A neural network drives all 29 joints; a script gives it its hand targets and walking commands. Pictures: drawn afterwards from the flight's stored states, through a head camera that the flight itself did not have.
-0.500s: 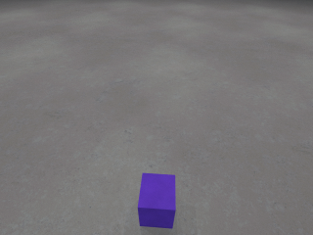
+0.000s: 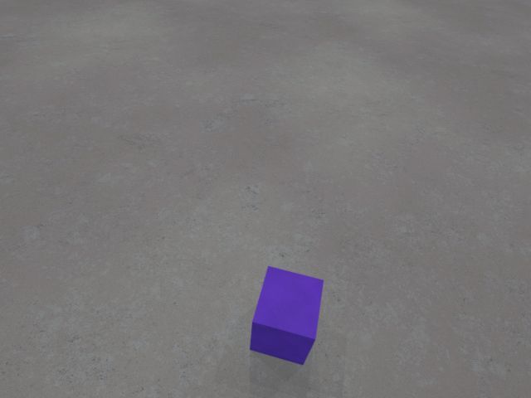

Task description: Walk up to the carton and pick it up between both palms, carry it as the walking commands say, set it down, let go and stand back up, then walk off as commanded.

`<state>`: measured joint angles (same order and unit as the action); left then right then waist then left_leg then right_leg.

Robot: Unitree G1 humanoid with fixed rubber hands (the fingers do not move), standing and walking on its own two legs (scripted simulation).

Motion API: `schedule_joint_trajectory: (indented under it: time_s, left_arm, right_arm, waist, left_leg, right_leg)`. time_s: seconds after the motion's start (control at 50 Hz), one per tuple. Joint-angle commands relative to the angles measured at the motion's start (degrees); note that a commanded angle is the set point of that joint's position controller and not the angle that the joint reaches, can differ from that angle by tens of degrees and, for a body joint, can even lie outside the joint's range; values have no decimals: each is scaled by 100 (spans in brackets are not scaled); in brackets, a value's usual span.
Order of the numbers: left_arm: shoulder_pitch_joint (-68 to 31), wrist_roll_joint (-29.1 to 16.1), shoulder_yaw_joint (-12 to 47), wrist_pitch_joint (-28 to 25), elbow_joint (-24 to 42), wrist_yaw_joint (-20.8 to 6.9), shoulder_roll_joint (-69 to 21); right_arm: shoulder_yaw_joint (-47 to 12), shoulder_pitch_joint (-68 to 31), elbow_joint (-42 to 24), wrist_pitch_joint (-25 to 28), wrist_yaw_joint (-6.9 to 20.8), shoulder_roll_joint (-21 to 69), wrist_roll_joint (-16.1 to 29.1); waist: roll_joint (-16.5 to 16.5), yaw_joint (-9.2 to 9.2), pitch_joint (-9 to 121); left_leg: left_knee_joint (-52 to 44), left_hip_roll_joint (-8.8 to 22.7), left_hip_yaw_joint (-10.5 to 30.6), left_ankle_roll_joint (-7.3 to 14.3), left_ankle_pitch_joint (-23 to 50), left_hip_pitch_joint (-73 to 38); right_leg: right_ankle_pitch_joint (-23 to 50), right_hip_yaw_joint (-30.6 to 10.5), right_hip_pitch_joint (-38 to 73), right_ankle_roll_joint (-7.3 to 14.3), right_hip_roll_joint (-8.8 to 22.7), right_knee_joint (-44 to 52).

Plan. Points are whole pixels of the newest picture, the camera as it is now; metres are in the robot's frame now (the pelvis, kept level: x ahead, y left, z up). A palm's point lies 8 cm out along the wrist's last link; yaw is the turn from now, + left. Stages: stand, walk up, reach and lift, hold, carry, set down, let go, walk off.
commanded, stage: walk off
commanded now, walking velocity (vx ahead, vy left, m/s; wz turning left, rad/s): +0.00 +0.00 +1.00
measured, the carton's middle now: (285, 315) +0.54 -0.12 -0.64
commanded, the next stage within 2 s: none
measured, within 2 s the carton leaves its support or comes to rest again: neither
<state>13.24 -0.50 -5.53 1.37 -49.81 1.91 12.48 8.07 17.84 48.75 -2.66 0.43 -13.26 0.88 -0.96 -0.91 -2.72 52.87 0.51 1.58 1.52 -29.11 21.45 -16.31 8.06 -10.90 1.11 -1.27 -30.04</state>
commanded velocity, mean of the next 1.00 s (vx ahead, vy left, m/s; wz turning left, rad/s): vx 0.00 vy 0.00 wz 1.00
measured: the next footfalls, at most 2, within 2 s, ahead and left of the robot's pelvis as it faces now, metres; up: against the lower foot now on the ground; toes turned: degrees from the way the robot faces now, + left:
left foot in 0.08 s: +0.05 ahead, +0.10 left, +0.00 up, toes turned +5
right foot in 0.54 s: +0.15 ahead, -0.13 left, +0.00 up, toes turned +30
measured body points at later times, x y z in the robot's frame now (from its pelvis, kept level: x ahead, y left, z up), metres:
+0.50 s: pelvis +0.02 +0.00 +0.01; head +0.05 +0.04 +0.45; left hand +0.07 +0.29 -0.13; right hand +0.16 -0.24 -0.12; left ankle +0.01 +0.10 -0.73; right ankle +0.10 -0.17 -0.70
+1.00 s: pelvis +0.02 +0.01 -0.01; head +0.03 +0.07 +0.44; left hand -0.11 +0.26 -0.16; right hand +0.30 -0.08 -0.13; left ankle -0.02 +0.08 -0.73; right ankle +0.13 -0.14 -0.66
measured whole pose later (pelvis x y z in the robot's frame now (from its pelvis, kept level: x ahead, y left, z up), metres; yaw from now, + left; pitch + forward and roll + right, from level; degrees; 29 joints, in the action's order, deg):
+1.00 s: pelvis +0.02 +0.01 -0.01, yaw +53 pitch +2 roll -2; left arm 6.2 -0.5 -5.5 3.6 -49.8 0.6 13.2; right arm 8.1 9.8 48.7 -2.5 1.1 -12.9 0.9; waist 1.7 -0.3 -5.5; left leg 41.3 -4.6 3.3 4.0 -18.5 24.1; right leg -30.9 2.2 -26.0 -6.2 7.8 -64.5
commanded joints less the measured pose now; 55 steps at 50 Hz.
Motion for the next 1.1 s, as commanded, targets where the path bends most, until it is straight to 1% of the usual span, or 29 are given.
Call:
schedule_joint_trajectory:
  time_s: [0.0, 0.04, 0.06, 0.08, 0.1, 0.12, 0.14, 0.18, 0.3, 0.38, 0.46, 0.5, 0.52, 0.54, 0.56, 0.58, 0.64, 0.68, 0.74, 0.76, 0.78, 0.8, 0.82, 0.84, 0.86, 0.9, 0.96, 0.98, 1.08]
  left_arm:
    - [-310, 352, -155, -83, 521, 47, 1253]
    - [-280, 319, -110, -1, 511, -62, 1027]
    - [61, 296, -90, -3, 567, -118, 775]
    - [-970, 258, 36, 46, 1104, -87, 611]
    - [-1339, 224, 124, 52, 1232, -45, 521]
    - [-1521, 161, 102, 38, 1223, -34, 682]
    - [-1288, 170, 67, 16, 1012, -18, 658]
    - [-1249, 254, 42, -43, 870, -77, 681]
    - [-1373, 181, 61, 26, 755, -39, 571]
    - [-1500, 90, 5, 8, 745, -19, 803]
    - [-1291, 18, 6, -75, 567, 9, 759]
    - [-817, 45, -97, -129, 431, 67, 986]
    - [-391, 139, -157, -126, 280, 89, 1137]
    - [-42, 196, -218, -127, 405, 115, 1655]
    - [-638, 221, -248, -91, 557, 139, 1729]
    - [-773, 256, -175, -85, 565, 164, 1314]
    - [-1243, 300, 4, -129, 644, 141, 759]
    - [-879, 301, -71, -195, 572, 62, 941]
    - [-648, 280, -188, -211, 471, -58, 1086]
    - [-898, 273, -198, -200, 555, -91, 1179]
    - [-799, 245, -224, -167, 532, -112, 1243]
    - [-478, 244, -278, -183, 425, -190, 1334]
    - [-216, 280, -168, -161, 383, -247, 1009]
    - [-920, 306, -80, -122, 914, -288, 624]
    - [-1521, 282, -22, -30, 1201, -191, 715]
    - [-1927, 185, 41, -22, 1162, -171, 677]
    - [-1634, 265, 10, -61, 938, -157, 756]
    - [-1495, 250, 35, -53, 911, -135, 734]
    - [-1366, 193, -33, 26, 815, -98, 828]
  right_arm:
    - [-135, -201, -686, -38, 67, -474, -234]
    - [-69, 155, -567, 63, 82, -681, -222]
    - [86, 211, -557, 91, 57, -1430, -319]
    - [91, 491, -579, 75, 32, -1741, -204]
    - [80, 834, -470, 88, -4, -1792, -180]
    - [80, 444, -457, 98, -66, -1731, -190]
    - [137, 39, -511, 96, -136, -1747, -272]
    - [121, 1, -627, 94, -160, -1449, -195]
    - [240, 310, -407, 119, -128, -1520, -202]
    - [233, 136, -450, 57, -155, -1423, -273]
    - [328, -42, -472, 68, -106, -1442, -277]
    - [262, -673, -628, 45, -96, -1266, -272]
    - [188, -537, -639, 71, -86, -942, -234]
    - [107, -298, -677, 137, -119, -534, -176]
    - [156, -398, -687, 193, -116, -688, -224]
    - [216, -637, -652, 194, -83, -1095, -368]
    - [145, -378, -510, 116, 60, -897, -298]
    - [71, -482, -598, -11, 130, -779, -230]
    - [-42, -976, -851, -37, 272, -463, -209]
    - [-68, -720, -842, -13, 312, -431, -194]
    - [-85, -665, -802, 13, 296, -445, -211]
    - [-26, -505, -693, 65, 232, -649, -251]
    - [91, -178, -574, 127, 185, -1034, -349]
    - [256, 129, -500, 156, 87, -1838, -298]
    - [343, 740, -425, 169, 49, -2159, -225]
    - [254, 419, -370, 205, -56, -1632, -218]
    - [108, -106, -462, 159, -157, -1123, -240]
    - [135, -148, -394, 150, -152, -1304, -219]
    - [242, -120, -430, 146, -91, -1478, -276]
  waist:
    - [1223, 59, 69]
    - [402, -113, 112]
    - [-1389, -26, -133]
    - [-1805, -374, -41]
    - [-1181, -433, -175]
    - [-662, -321, -318]
    - [-350, -130, -286]
    - [-153, -230, 105]
    - [-614, -248, 287]
    - [-798, -194, 474]
    - [-1011, -178, 834]
    - [-867, 239, 623]
    - [-214, 332, 722]
    - [1140, 419, 1266]
    - [1535, 342, 1070]
    - [952, 372, 717]
    - [935, -40, 608]
    - [845, 95, 636]
    - [1196, 301, 633]
    - [1611, 97, 818]
    - [1404, 124, 894]
    - [1032, 10, 1085]
    - [93, -190, 1073]
    - [-1998, -455, 928]
    - [-1787, -771, 1184]
    - [-565, -653, 882]
    - [-394, -358, 756]
    - [-631, -297, 556]
    - [-658, -239, 807]
  left_leg:
    - [-872, 472, -302, -317, 183, -143]
    - [-2365, 204, -137, -211, 1507, -848]
    - [-3429, 1433, 2234, 256, 2518, -1009]
    - [-3885, 2063, 4385, 1131, 3882, -742]
    - [-4315, 2023, 4675, 1328, 2680, -333]
    - [-4089, 1752, 4133, 1365, 1974, -409]
    - [-3762, 1419, 3489, 1094, 2041, -631]
    - [-3441, 1120, 3001, 964, 3027, -975]
    - [-3278, 665, 3181, 822, 3521, -1420]
    - [-3327, 553, 3867, 830, 3304, -1317]
    - [-3184, 315, 3740, 591, 2972, -989]
    - [-2830, -116, 3461, 196, 1993, 214]
    - [-2362, -477, 2723, -105, 717, 1070]
    - [-1093, -829, 1466, -379, -469, 1832]
    - [351, -885, 630, -557, -259, 2250]
    - [787, -171, 452, -594, 227, 1926]
    - [1518, 133, 217, -689, 635, 1732]
    - [832, 261, -87, -756, 353, 1687]
    - [-383, 450, -344, -665, -4, 1018]
    - [-864, 491, -431, -574, 113, 480]
    - [-1459, 296, -698, -571, 349, 181]
    - [-2271, 158, -667, -496, 1475, -536]
    - [-2997, 458, 235, -233, 2050, -1467]
    - [-3413, 1878, 3097, 462, 4005, -2044]
    - [-3480, 1877, 3820, 981, 4556, -2018]
    - [-3103, 1508, 3160, 1054, 3708, -2107]
    - [-3129, 1149, 2937, 975, 3592, -1639]
    - [-3099, 908, 2718, 881, 3817, -1330]
    - [-3229, 782, 3415, 791, 3214, -1647]
  right_leg:
    - [1670, -854, -391, 465, 2321, 448]
    - [395, -162, -857, -81, 1818, -838]
    - [-1481, 488, -1863, -569, 1013, -2414]
    - [-2563, -562, -2476, -716, -3, -3498]
    - [-2386, -1129, -2429, -704, 151, -4007]
    - [-1972, -1270, -2506, -683, 253, -4009]
    - [-1418, -1217, -2678, -662, 350, -3931]
    - [-1194, -1205, -2426, -702, 390, -3590]
    - [-1104, -1326, -2208, -840, 205, -2469]
    - [-1219, -1479, -1663, -882, -47, -1551]
    - [-710, -1299, -816, -797, -198, -586]
    - [139, -1262, 315, -677, -113, 720]
    - [172, -1467, 1315, -594, 613, 1269]
    - [-681, -2624, 2165, -246, 2331, 1502]
    - [-1021, -3157, 1658, 257, 3042, 1860]
    - [-48, -2669, 948, 584, 3028, 1691]
    - [1704, -1244, 742, 597, 2216, 1239]
    - [2719, -899, 1055, 648, 2390, 756]
    - [2661, -651, 760, 474, 2652, 533]
    - [2531, -397, 607, 262, 2628, 325]
    - [2624, -123, 644, 97, 2523, -130]
    - [2205, 220, 311, -216, 2251, -947]
    - [811, 474, -845, -519, 1916, -2005]
    - [-2124, 385, -2906, -955, 696, -3271]
    - [-2372, -716, -2821, -842, 584, -3754]
    - [-1749, -923, -3223, -705, 771, -4118]
    - [-1351, -1176, -2720, -696, 777, -3644]
    - [-1234, -1053, -2590, -735, 756, -3417]
    - [-1369, -1413, -2285, -737, 459, -2634]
